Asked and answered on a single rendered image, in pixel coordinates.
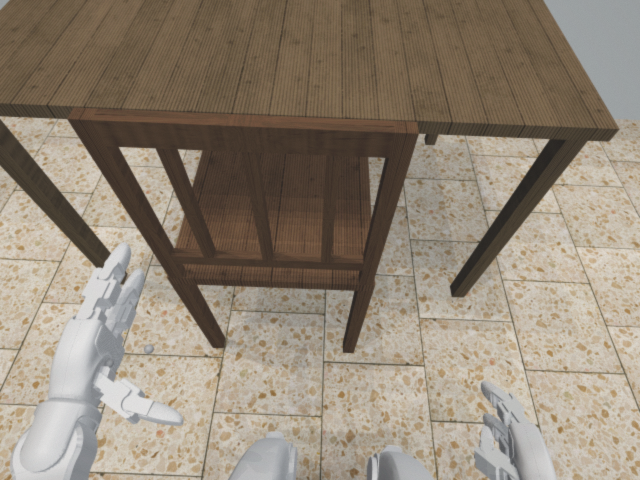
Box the robot right shin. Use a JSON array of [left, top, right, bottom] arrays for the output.
[[380, 445, 402, 454]]

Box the right robot hand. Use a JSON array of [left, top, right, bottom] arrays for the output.
[[474, 381, 557, 480]]

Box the left robot hand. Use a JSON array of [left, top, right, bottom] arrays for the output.
[[48, 242, 184, 426]]

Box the robot left shin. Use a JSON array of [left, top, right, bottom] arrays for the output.
[[265, 431, 285, 440]]

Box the chair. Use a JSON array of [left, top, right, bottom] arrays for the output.
[[67, 108, 419, 353]]

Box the table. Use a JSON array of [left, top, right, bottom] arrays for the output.
[[0, 0, 619, 298]]

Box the left robot forearm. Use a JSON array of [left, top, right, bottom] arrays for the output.
[[10, 398, 102, 480]]

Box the robot shin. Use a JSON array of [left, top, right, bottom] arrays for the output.
[[265, 431, 285, 440], [380, 445, 402, 454]]

